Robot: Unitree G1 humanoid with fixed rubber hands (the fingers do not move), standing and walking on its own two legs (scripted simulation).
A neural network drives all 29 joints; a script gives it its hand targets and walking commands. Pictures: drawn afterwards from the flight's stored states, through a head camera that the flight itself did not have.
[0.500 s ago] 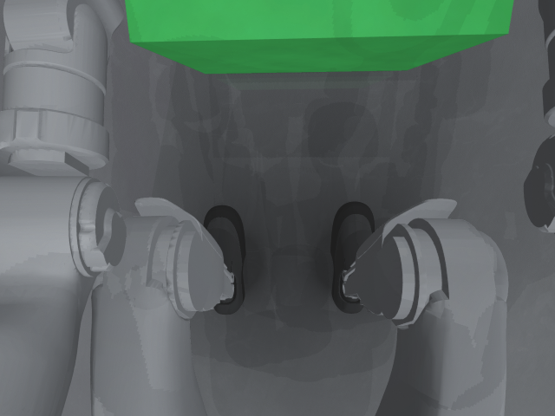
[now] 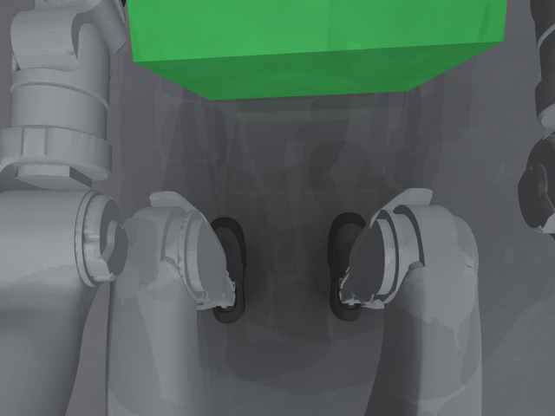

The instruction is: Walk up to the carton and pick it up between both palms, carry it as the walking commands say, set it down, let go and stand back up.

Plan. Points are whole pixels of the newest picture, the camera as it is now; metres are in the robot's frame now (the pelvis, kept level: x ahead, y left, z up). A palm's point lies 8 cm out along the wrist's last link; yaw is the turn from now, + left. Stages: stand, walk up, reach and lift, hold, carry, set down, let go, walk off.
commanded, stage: reach and lift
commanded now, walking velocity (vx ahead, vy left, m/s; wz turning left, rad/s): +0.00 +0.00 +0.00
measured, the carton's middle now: out of the picture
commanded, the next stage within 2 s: none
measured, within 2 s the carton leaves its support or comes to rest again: neither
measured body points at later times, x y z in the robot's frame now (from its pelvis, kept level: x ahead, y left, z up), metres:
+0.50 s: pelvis -0.01 +0.00 +0.06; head +0.32 -0.04 +0.35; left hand +0.55 +0.16 -0.03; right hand +0.58 -0.24 -0.01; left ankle +0.14 +0.12 -0.34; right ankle +0.13 -0.11 -0.34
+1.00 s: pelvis -0.02 +0.00 +0.12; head +0.28 -0.04 +0.43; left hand +0.53 +0.16 +0.05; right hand +0.55 -0.24 +0.06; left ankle +0.14 +0.12 -0.34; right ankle +0.13 -0.11 -0.34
